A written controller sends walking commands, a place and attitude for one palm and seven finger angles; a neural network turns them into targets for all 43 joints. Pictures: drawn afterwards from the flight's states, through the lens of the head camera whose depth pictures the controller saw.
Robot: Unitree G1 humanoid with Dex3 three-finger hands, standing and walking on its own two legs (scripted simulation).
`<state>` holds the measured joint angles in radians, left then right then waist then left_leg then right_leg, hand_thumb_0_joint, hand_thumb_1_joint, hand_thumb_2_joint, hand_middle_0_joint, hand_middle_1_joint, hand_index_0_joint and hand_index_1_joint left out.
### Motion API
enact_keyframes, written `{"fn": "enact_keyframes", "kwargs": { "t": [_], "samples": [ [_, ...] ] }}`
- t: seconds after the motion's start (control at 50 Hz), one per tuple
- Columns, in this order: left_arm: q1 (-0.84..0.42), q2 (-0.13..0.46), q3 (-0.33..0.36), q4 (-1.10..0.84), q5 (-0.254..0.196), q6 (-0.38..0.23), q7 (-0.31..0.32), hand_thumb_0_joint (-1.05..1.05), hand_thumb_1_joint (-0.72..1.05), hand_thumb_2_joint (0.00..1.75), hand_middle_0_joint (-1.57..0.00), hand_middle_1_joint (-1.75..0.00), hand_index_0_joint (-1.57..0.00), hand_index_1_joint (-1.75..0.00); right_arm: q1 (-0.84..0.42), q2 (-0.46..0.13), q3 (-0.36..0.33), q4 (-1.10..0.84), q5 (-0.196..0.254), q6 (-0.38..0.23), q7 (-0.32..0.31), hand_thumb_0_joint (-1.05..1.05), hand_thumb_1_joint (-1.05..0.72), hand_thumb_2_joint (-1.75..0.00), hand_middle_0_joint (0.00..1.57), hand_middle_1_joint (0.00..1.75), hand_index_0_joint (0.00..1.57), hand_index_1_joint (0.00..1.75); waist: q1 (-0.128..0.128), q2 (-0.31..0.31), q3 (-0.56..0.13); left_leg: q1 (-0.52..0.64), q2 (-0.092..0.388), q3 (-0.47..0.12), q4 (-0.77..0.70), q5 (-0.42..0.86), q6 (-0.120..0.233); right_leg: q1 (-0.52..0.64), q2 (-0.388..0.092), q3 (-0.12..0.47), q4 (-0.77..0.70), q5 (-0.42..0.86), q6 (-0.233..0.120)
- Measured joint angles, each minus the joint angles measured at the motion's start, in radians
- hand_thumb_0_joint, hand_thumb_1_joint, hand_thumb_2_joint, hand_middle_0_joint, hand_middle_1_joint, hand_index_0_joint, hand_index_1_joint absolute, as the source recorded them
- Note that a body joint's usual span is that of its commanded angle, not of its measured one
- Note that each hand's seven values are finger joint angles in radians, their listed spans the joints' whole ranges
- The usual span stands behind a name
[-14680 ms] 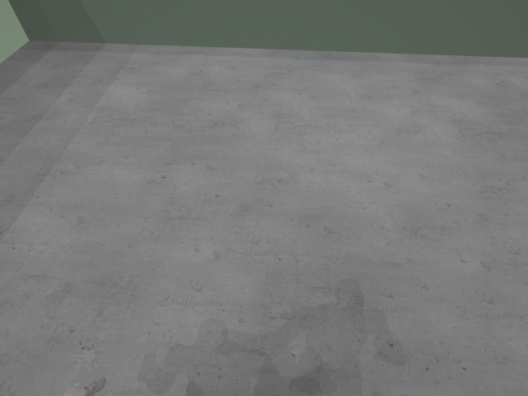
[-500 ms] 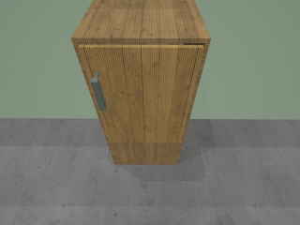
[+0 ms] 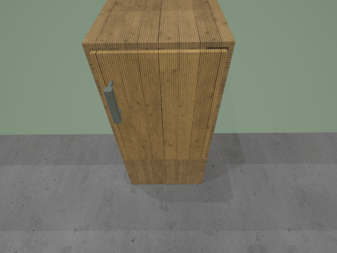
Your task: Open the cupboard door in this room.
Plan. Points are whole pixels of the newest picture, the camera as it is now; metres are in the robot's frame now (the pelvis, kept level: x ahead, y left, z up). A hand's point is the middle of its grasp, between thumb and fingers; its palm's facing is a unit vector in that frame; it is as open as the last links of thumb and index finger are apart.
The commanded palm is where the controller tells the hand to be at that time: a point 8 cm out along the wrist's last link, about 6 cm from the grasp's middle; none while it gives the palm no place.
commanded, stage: raise the hand with hooked fingers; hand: left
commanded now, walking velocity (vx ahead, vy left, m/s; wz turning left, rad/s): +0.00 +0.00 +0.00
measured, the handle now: (114, 102) +0.58 +0.23 -0.01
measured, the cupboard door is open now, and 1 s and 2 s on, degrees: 0 0 0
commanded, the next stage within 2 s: none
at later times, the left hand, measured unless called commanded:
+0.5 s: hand (86, 246) +0.15 +0.21 -0.06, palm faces +0.13 -0.99 -0.03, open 9.3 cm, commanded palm +0.14 +0.26 -0.04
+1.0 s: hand (73, 215) +0.21 +0.25 -0.03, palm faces +0.05 -1.00 -0.05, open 12.3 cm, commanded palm +0.18 +0.30 -0.02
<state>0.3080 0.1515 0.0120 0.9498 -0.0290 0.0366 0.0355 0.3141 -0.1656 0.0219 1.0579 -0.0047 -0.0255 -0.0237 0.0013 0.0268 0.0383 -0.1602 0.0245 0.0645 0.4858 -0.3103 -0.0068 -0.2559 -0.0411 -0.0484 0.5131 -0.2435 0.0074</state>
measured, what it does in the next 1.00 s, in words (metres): lowers itself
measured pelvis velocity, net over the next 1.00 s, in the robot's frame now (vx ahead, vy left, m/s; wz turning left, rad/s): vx -0.03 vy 0.01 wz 0.03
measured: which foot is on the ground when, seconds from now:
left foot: down 0.00-1.00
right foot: down 0.00-1.00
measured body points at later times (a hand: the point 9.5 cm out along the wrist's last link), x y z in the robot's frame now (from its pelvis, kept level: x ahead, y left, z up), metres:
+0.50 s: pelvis -0.03 -0.01 -0.10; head +0.03 +0.01 +0.35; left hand +0.14 +0.26 -0.06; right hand +0.22 -0.23 -0.13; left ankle -0.03 +0.12 -0.74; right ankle +0.02 -0.12 -0.74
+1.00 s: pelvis -0.03 +0.01 -0.08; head +0.04 +0.03 +0.37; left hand +0.20 +0.30 -0.02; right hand +0.13 -0.25 -0.15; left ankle -0.03 +0.12 -0.74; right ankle +0.02 -0.12 -0.74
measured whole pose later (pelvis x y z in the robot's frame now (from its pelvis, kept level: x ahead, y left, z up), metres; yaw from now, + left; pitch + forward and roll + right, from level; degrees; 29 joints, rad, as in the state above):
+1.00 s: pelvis -0.03 +0.01 -0.08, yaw +2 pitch +14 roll -2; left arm 0.25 0.30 0.31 0.13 -0.33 -0.36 -0.37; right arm 0.30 -0.29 0.00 0.54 0.03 -0.23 -0.06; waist -0.02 0.01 -0.12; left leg -0.82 0.03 0.00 1.11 -0.54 0.01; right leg -0.86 -0.06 -0.08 1.04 -0.43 0.02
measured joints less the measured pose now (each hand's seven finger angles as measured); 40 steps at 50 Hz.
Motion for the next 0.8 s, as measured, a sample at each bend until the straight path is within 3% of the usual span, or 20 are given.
{"fn": "enact_keyframes", "kwargs": {
  "t": [0.02, 0.06, 0.12, 0.18, 0.24, 0.28, 0.32, 0.36, 0.44, 0.52, 0.58, 0.7, 0.8],
  "samples": [
    [0.058, 0.002, 0.019, -0.177, -0.025, 0.006, 0.009, 0.01, 0.92, 0.9, -0.2, -0.3, -0.2, -0.3, 0.021, -0.001, 0.001, -0.038, 0.008, -0.04, -0.014, 0.01, -0.91, -0.9, 0.2, 0.3, 0.2, 0.3, 0.007, -0.008, -0.002, -0.005, -0.001, 0.003, 0.003, -0.002, 0.0, -0.01, -0.001, 0.003, 0.011, -0.003, -0.002],
    [0.137, 0.003, 0.025, -0.459, -0.073, -0.043, 0.046, 0.02, 0.92, 0.89, -0.2, -0.3, -0.2, -0.31, 0.046, -0.016, -0.011, -0.096, 0.027, -0.132, -0.042, 0.02, -0.92, -0.9, 0.2, 0.3, 0.21, 0.3, 0.004, -0.008, -0.027, -0.031, -0.006, -0.006, 0.021, -0.007, -0.001, -0.033, -0.008, -0.004, 0.033, -0.014, -0.003],
    [0.109, -0.005, 0.063, -0.665, -0.119, -0.169, 0.03, 0.02, 0.89, 0.88, -0.2, -0.32, -0.2, -0.33, 0.023, -0.052, -0.035, -0.193, 0.023, -0.219, -0.048, 0.02, -0.92, -0.9, 0.2, 0.3, 0.21, 0.3, -0.022, -0.003, -0.067, -0.134, -0.016, -0.032, 0.107, -0.029, 0.002, -0.118, -0.025, -0.027, 0.105, -0.04, -0.001],
    [0.034, -0.003, 0.118, -0.712, -0.161, -0.367, -0.076, 0.01, 0.84, 0.86, -0.2, -0.35, -0.2, -0.36, -0.033, -0.082, -0.065, -0.305, 0.011, -0.265, -0.024, 0.02, -0.91, -0.9, 0.2, 0.3, 0.21, 0.3, -0.023, -0.018, -0.121, -0.285, -0.013, -0.025, 0.241, -0.075, -0.001, -0.274, -0.029, -0.015, 0.237, -0.082, -0.007],
    [0.003, 0.006, 0.155, -0.718, -0.21, -0.578, -0.244, 0.01, 0.78, 0.84, -0.2, -0.39, -0.2, -0.39, -0.099, -0.103, -0.092, -0.414, 0.006, -0.286, 0.008, 0.02, -0.91, -0.9, 0.2, 0.3, 0.2, 0.3, -0.016, -0.047, -0.164, -0.442, -0.002, -0.015, 0.407, -0.144, -0.007, -0.439, -0.025, 0.002, 0.4, -0.141, -0.013],
    [0.009, 0.015, 0.167, -0.726, -0.235, -0.646, -0.349, 0.0, 0.73, 0.82, -0.21, -0.41, -0.21, -0.42, -0.135, -0.12, -0.105, -0.484, 0.01, -0.281, 0.021, 0.02, -0.91, -0.9, 0.2, 0.3, 0.2, 0.3, -0.004, -0.06, -0.177, -0.53, 0.004, -0.017, 0.509, -0.167, -0.011, -0.529, -0.021, 0.006, 0.502, -0.18, -0.016],
    [0.034, 0.022, 0.17, -0.744, -0.26, -0.627, -0.41, 0.0, 0.69, 0.8, -0.21, -0.44, -0.21, -0.45, -0.16, -0.132, -0.111, -0.544, 0.021, -0.263, 0.018, 0.02, -0.91, -0.9, 0.2, 0.3, 0.2, 0.3, 0.01, -0.073, -0.185, -0.594, 0.003, -0.022, 0.594, -0.223, -0.009, -0.593, -0.023, 0.009, 0.58, -0.201, -0.019],
    [0.066, 0.024, 0.173, -0.767, -0.275, -0.566, -0.426, 0.0, 0.64, 0.78, -0.22, -0.47, -0.22, -0.48, -0.174, -0.14, -0.111, -0.593, 0.026, -0.244, 0.008, 0.02, -0.91, -0.9, 0.2, 0.3, 0.2, 0.3, 0.025, -0.075, -0.186, -0.641, 0.005, -0.034, 0.654, -0.25, -0.016, -0.634, -0.024, 0.001, 0.633, -0.238, -0.022],
    [0.13, 0.032, 0.193, -0.86, -0.261, -0.485, -0.375, 0.01, 0.54, 0.74, -0.22, -0.53, -0.23, -0.54, -0.178, -0.122, -0.088, -0.634, 0.021, -0.223, -0.01, 0.01, -0.91, -0.9, 0.19, 0.3, 0.2, 0.3, 0.048, -0.061, -0.175, -0.697, 0.016, -0.07, 0.726, -0.282, -0.017, -0.664, -0.016, -0.033, 0.673, -0.259, -0.027],
    [0.108, 0.06, 0.214, -0.937, -0.253, -0.487, -0.359, 0.01, 0.45, 0.7, -0.23, -0.59, -0.23, -0.6, -0.166, -0.084, -0.04, -0.596, 0.014, -0.215, -0.018, 0.01, -0.91, -0.9, 0.2, 0.3, 0.2, 0.3, 0.056, -0.04, -0.164, -0.739, 0.024, -0.108, 0.763, -0.29, -0.02, -0.679, -0.011, -0.069, 0.678, -0.26, -0.032],
    [0.042, 0.085, 0.225, -0.943, -0.266, -0.464, -0.392, 0.01, 0.38, 0.67, -0.23, -0.63, -0.23, -0.64, -0.15, -0.056, -0.004, -0.55, 0.016, -0.206, -0.019, 0.01, -0.91, -0.9, 0.2, 0.3, 0.21, 0.3, 0.05, -0.019, -0.159, -0.758, 0.025, -0.121, 0.771, -0.286, -0.019, -0.686, -0.009, -0.082, 0.67, -0.251, -0.031],
    [-0.034, 0.124, 0.257, -0.886, -0.295, -0.343, -0.429, 0.01, 0.24, 0.61, -0.24, -0.72, -0.24, -0.73, -0.082, -0.023, 0.026, -0.503, 0.027, -0.181, -0.021, 0.02, -0.9, -0.9, 0.2, 0.3, 0.21, 0.3, 0.01, 0.006, -0.158, -0.736, 0.023, -0.098, 0.719, -0.261, -0.006, -0.669, -0.008, -0.062, 0.616, -0.219, -0.018],
    [-0.025, 0.127, 0.286, -0.864, -0.307, -0.35, -0.396, 0.0, 0.13, 0.56, -0.25, -0.8, -0.25, -0.8, -0.02, -0.048, 0.01, -0.5, 0.026, -0.19, -0.025, 0.02, -0.9, -0.9, 0.2, 0.3, 0.21, 0.3, -0.014, 0.005, -0.164, -0.701, 0.017, -0.072, 0.664, -0.241, 0.006, -0.644, -0.011, -0.038, 0.568, -0.196, -0.006]
  ]
}}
